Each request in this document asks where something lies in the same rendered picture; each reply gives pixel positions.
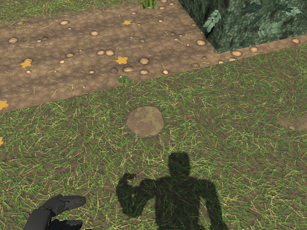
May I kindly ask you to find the robot left hand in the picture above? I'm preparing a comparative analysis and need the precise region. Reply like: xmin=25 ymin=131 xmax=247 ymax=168
xmin=23 ymin=195 xmax=92 ymax=230

